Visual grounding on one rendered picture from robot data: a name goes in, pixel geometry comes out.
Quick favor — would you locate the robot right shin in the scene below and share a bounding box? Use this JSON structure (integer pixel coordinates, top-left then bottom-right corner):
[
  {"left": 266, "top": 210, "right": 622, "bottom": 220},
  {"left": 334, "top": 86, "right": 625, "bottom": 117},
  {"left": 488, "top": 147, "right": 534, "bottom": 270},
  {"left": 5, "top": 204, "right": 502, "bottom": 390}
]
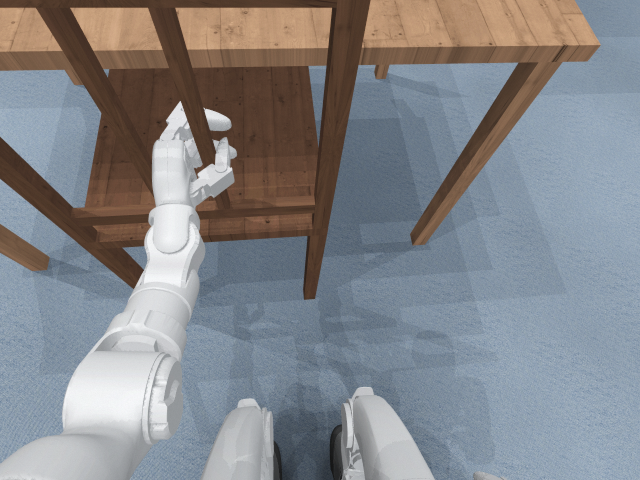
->
[{"left": 341, "top": 387, "right": 374, "bottom": 480}]

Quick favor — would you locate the robot left hand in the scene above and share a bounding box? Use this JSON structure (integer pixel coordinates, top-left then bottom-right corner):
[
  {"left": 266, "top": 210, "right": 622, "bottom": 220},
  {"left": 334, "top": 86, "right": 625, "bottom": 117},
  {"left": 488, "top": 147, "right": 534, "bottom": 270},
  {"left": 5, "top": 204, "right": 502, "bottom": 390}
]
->
[{"left": 152, "top": 101, "right": 237, "bottom": 209}]

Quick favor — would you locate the left robot upper arm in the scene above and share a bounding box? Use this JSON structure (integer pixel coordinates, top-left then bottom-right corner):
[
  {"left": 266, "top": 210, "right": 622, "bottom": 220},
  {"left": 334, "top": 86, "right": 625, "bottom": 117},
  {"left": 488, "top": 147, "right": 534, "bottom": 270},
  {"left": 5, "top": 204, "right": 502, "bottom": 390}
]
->
[{"left": 0, "top": 351, "right": 183, "bottom": 480}]

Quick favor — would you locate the chair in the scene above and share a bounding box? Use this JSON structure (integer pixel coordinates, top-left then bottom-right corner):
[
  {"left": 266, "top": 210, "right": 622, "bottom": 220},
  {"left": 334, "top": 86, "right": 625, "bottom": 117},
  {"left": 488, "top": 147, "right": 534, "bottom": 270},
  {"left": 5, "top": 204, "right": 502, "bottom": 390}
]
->
[{"left": 0, "top": 0, "right": 371, "bottom": 300}]

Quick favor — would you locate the robot left forearm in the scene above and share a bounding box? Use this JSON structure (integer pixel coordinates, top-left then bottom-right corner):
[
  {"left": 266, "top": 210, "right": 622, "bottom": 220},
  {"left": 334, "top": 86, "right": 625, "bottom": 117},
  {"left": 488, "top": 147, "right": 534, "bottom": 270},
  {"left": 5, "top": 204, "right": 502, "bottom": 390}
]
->
[{"left": 62, "top": 203, "right": 205, "bottom": 429}]

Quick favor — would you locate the right robot thigh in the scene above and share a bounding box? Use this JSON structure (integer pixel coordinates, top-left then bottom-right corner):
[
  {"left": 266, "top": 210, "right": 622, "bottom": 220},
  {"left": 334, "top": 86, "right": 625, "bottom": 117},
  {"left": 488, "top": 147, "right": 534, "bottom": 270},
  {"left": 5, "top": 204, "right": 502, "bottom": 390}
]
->
[{"left": 341, "top": 395, "right": 435, "bottom": 480}]

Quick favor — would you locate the table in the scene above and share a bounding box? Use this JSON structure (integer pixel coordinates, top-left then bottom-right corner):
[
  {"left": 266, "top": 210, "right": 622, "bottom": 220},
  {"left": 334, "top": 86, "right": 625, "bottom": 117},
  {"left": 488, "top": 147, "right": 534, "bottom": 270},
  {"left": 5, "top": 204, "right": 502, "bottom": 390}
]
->
[{"left": 0, "top": 0, "right": 601, "bottom": 271}]

